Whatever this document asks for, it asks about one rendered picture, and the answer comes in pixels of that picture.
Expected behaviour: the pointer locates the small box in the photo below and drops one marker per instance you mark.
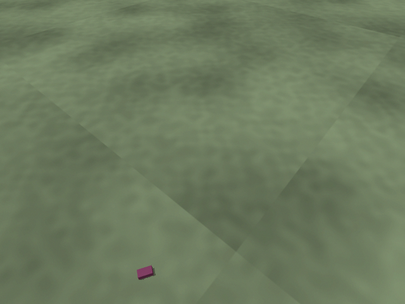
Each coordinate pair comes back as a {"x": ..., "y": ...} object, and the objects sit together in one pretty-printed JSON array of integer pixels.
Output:
[{"x": 145, "y": 272}]

